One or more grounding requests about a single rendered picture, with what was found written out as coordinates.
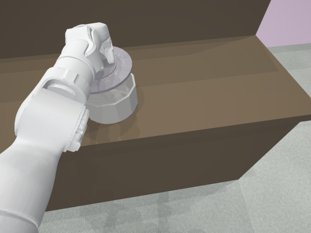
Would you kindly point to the knob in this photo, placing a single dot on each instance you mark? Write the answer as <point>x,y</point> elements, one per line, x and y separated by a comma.
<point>104,59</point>

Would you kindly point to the table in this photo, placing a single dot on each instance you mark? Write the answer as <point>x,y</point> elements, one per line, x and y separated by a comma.
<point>212,99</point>

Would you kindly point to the robot left hand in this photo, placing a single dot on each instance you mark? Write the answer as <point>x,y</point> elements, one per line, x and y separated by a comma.
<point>102,29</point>

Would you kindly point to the robot left upper arm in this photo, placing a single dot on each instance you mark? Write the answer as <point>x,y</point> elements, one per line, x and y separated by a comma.
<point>51,125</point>

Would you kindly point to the left robot forearm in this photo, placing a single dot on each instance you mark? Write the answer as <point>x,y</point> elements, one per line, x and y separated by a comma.
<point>74,70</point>

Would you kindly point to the lid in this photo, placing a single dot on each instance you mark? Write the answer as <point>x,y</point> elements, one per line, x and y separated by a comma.
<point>114,74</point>

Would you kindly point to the pot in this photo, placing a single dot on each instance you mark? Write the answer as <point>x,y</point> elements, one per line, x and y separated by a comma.
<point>115,105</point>

